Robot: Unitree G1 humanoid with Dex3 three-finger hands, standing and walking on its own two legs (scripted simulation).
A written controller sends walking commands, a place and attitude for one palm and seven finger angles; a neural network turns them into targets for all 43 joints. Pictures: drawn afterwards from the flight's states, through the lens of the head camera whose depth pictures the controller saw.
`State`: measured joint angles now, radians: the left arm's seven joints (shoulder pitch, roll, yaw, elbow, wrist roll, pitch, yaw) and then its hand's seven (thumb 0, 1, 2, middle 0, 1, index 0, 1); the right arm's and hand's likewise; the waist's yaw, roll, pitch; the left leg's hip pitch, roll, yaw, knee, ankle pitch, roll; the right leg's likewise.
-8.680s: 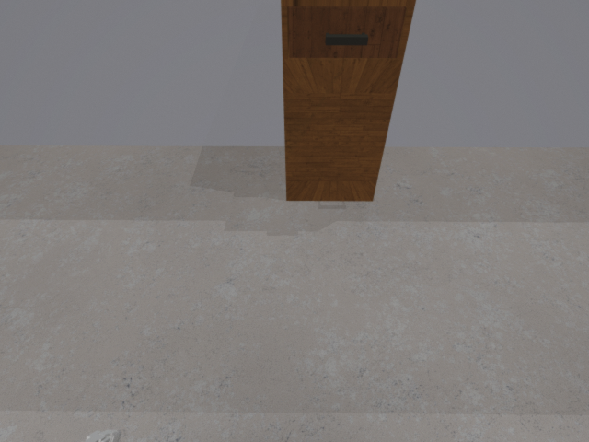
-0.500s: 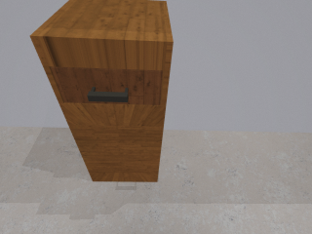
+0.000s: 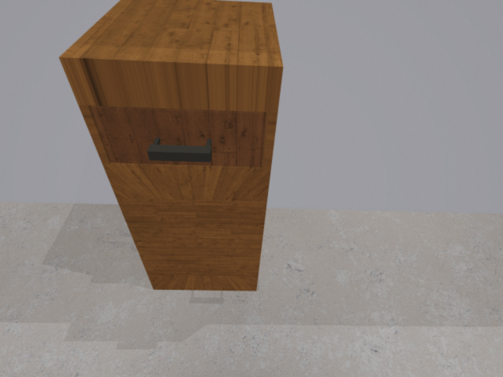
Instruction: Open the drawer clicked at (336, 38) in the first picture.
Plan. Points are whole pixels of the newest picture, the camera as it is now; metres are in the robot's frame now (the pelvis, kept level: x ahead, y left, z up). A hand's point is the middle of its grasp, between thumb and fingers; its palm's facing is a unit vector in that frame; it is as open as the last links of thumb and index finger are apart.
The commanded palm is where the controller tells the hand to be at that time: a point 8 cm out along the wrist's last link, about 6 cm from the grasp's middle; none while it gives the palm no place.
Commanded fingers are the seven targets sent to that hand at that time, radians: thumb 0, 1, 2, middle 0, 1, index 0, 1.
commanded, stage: shuffle to correct the standing spot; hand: left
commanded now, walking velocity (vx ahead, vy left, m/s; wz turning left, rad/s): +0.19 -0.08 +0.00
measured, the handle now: (181, 147) +0.59 +0.21 +0.03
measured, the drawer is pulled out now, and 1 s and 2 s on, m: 0.00 0.00 0.00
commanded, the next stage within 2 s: come to a stop and stand still in 0.32 s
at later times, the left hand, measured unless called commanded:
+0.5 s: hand out of the picture +0.06 +0.13 -0.17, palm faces +0.00 -0.98 -0.17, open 7.3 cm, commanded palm none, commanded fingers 0.00 0.90 0.90 -0.20 -0.30 -0.20 -0.30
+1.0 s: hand out of the picture +0.07 +0.14 -0.18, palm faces +0.10 -0.98 -0.17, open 7.4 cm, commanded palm none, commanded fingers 0.00 0.90 0.90 -0.20 -0.30 -0.20 -0.30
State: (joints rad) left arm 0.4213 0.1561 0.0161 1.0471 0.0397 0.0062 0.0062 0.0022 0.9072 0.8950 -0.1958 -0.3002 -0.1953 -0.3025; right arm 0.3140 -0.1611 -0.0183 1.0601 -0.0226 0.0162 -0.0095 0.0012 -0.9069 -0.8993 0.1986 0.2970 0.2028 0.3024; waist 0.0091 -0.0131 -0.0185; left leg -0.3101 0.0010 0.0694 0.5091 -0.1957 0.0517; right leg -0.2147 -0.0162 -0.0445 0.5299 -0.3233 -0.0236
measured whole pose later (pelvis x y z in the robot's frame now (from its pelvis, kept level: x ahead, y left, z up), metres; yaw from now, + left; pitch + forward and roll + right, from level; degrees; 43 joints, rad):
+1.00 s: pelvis +0.04 -0.04 +0.00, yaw +2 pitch -1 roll +0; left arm 0.26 0.18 0.06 1.00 0.03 0.05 0.02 0.00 0.91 0.89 -0.20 -0.30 -0.20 -0.30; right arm 0.21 -0.15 -0.04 0.98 -0.02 0.02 -0.02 0.00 -0.91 -0.90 0.19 0.30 0.20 0.30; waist 0.02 -0.06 0.03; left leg -0.29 -0.02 0.12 0.53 -0.23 0.07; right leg -0.43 -0.05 -0.04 0.87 -0.39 -0.01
